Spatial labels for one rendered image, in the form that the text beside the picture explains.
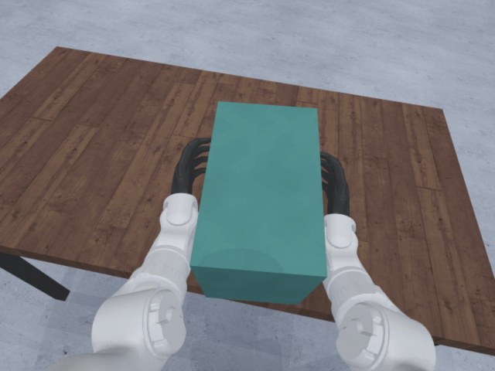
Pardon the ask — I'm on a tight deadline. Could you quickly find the table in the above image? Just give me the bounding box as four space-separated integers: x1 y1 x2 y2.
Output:
0 46 495 356

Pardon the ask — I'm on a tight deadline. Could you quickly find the right robot forearm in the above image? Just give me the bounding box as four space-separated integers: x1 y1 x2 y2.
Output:
323 213 436 360

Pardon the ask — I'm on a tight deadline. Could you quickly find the left robot hand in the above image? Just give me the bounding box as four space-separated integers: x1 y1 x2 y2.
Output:
171 138 211 195

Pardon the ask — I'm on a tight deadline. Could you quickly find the robot right upper arm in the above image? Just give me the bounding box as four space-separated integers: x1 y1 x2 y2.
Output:
336 301 435 371

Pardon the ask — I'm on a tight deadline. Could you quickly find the right robot hand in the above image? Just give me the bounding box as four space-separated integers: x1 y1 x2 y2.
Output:
320 151 350 217

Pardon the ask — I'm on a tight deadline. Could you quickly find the carton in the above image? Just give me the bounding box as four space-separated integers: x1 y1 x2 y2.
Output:
189 101 327 305

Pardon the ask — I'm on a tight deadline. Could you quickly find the robot left upper arm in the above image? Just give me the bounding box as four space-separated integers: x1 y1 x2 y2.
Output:
44 287 186 371

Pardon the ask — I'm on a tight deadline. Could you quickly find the left robot forearm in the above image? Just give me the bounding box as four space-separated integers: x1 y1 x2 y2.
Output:
91 193 199 349

